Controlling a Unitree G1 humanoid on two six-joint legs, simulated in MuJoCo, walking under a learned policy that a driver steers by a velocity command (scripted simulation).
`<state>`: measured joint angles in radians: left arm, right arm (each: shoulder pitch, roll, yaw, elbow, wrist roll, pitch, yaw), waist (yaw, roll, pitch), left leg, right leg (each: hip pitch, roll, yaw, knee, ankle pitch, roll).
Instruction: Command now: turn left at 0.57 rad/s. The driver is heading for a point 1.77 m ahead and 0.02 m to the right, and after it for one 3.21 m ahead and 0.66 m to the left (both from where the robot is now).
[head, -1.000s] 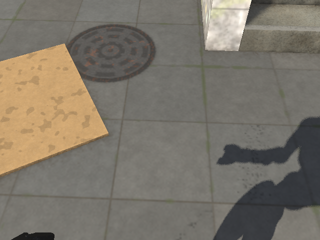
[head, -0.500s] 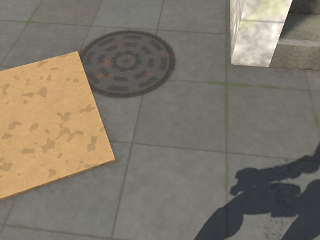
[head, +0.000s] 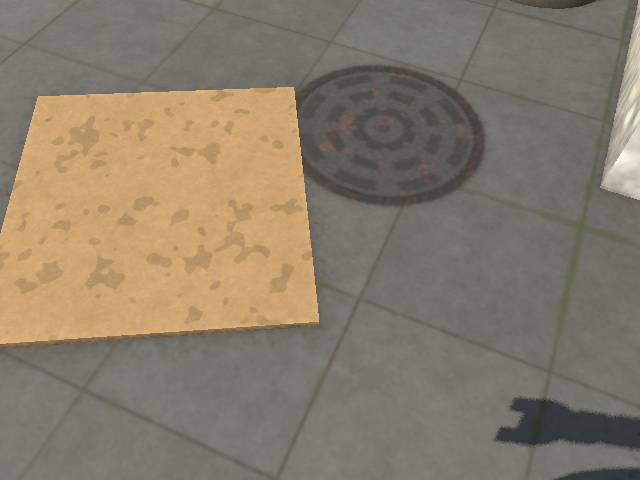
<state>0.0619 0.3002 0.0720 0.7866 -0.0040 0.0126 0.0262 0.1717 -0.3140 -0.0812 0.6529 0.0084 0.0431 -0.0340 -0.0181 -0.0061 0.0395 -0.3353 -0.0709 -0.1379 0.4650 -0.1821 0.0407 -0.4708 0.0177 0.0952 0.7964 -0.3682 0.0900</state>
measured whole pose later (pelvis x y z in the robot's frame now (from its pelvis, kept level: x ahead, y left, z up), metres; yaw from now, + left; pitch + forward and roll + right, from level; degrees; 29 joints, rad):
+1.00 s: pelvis +0.00 -0.01 +0.00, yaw +16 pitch -2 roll +0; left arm 0.20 0.26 0.03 0.89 0.01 -0.01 0.01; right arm 0.16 -0.25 -0.04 0.82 -0.01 0.03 -0.02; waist 0.01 0.01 0.04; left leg -0.19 -0.01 -0.04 0.50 -0.28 0.00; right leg -0.19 -0.03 -0.01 0.51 -0.29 0.02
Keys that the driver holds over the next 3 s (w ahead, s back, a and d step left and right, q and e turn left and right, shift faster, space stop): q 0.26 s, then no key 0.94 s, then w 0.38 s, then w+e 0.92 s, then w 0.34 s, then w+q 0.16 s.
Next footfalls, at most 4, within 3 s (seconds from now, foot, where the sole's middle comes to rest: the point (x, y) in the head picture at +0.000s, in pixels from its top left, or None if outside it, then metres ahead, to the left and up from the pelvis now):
0.12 right None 0.06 -0.14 -0.78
0.52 left None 0.00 0.12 -0.78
0.78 right None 0.06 -0.13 -0.78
1.86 right None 0.42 -0.03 -0.78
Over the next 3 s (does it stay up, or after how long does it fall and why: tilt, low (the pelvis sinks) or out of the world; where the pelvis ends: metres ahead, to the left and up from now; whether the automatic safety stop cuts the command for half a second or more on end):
stays up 0.80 -0.06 0.00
